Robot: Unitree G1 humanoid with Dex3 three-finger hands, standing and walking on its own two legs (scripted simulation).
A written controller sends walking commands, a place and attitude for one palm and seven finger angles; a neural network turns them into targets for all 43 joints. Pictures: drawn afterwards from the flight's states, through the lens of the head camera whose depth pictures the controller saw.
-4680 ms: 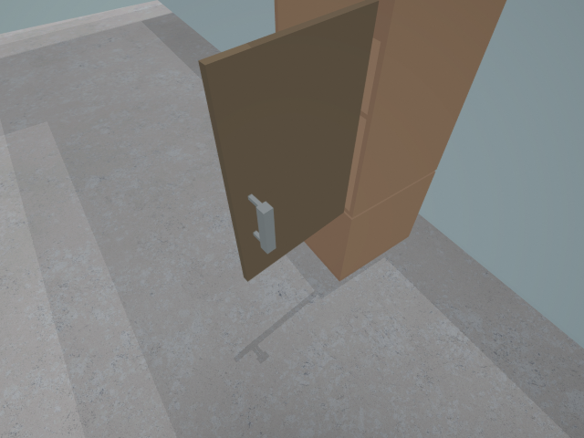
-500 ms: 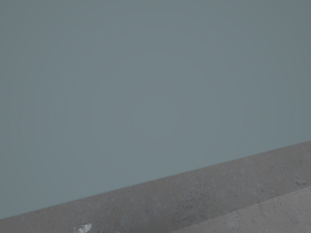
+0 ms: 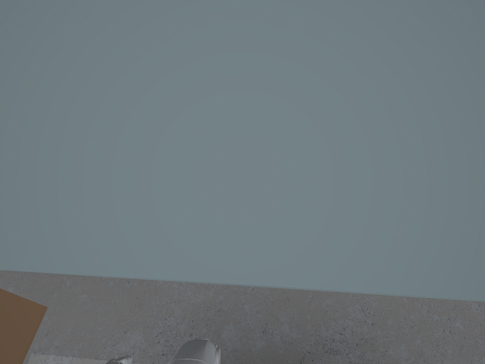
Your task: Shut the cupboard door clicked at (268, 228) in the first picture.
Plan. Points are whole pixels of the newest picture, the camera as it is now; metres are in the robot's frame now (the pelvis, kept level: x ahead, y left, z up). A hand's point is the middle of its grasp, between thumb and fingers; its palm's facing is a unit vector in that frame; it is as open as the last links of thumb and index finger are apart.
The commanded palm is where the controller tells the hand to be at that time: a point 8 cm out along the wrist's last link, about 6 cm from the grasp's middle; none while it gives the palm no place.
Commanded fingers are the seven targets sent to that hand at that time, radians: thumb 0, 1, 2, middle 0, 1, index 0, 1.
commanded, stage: turn to face it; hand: left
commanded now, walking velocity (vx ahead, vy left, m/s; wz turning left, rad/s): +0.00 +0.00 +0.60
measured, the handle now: out of the picture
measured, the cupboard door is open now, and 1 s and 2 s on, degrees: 96 96 96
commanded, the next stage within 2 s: none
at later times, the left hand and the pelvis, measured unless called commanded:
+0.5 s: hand out of the picture +0.02 +0.22 -0.17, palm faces +0.36 -0.89 -0.29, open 7.4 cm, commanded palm none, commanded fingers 0.00 0.90 0.90 -0.20 -0.30 -0.20 -0.30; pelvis +0.00 -0.02 -0.01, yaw +19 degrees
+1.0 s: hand out of the picture -0.04 +0.16 -0.19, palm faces +0.61 -0.76 -0.24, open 7.4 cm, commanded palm none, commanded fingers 0.00 0.90 0.90 -0.20 -0.30 -0.20 -0.30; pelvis +0.03 -0.05 -0.02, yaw +37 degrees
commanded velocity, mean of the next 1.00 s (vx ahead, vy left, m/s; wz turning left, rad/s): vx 0.00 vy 0.00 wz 0.60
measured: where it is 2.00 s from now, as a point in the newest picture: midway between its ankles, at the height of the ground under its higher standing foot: outside the picture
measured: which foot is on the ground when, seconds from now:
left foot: up 0.00-0.26, down 0.28-0.58, up 0.60-0.90, down 0.92-1.00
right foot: down 0.00-0.28, up 0.30-0.56, down 0.58-0.92, up 0.94-1.00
